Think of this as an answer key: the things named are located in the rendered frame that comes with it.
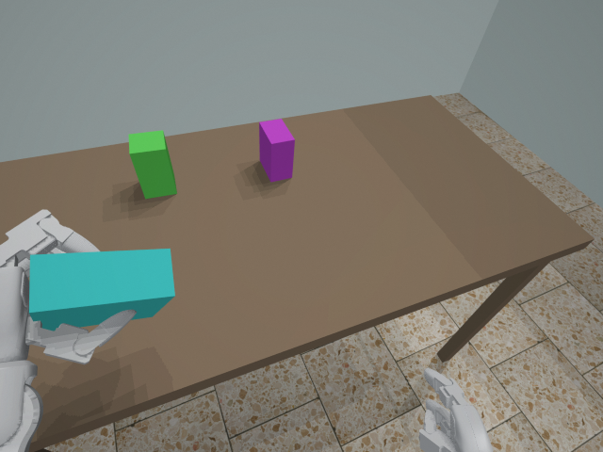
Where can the table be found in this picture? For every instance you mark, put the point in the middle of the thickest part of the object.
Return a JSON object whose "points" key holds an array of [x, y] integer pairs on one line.
{"points": [[391, 208]]}

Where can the robot right hand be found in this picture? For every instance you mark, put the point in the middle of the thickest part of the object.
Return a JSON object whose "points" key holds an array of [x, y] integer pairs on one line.
{"points": [[462, 429]]}

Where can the sponge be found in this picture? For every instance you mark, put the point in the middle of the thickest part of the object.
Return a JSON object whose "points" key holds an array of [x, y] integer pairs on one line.
{"points": [[86, 288]]}

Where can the robot left forearm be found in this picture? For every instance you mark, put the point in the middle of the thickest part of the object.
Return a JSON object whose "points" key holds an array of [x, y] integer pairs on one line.
{"points": [[21, 406]]}

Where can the robot left hand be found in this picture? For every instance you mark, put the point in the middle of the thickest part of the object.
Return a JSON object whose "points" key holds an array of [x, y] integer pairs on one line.
{"points": [[42, 234]]}

